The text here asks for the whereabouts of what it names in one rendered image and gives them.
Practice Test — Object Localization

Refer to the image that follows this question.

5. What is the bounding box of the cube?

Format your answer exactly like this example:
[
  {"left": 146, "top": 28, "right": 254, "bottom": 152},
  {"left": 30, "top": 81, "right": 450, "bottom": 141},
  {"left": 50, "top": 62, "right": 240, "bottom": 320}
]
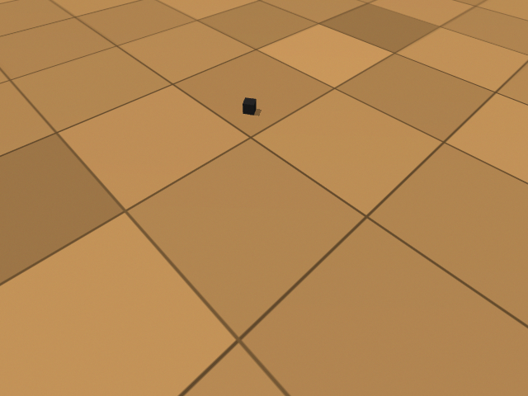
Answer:
[{"left": 243, "top": 97, "right": 257, "bottom": 115}]

